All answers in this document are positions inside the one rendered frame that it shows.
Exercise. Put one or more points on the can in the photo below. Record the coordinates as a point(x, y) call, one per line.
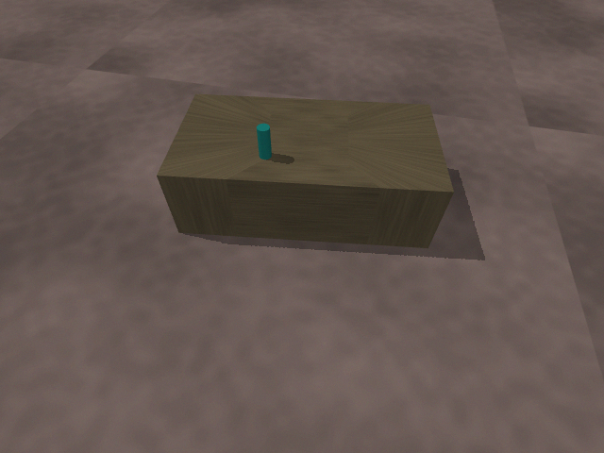
point(264, 141)

